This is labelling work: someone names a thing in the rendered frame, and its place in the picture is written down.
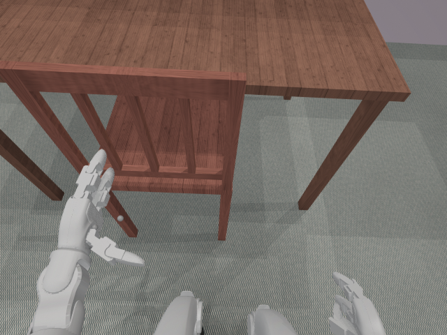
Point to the table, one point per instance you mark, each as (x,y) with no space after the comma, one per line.
(301,48)

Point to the right robot thigh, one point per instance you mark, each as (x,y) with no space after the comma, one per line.
(268,322)

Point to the robot right hand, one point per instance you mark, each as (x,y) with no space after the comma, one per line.
(362,317)

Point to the robot thigh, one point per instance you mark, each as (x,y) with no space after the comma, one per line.
(184,316)
(268,322)

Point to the robot left hand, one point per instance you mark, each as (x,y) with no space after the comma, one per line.
(83,210)

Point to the left robot thigh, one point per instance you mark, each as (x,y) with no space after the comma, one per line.
(184,316)

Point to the left robot forearm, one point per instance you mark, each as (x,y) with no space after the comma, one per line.
(61,289)

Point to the chair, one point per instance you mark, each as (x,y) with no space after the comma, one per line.
(170,130)

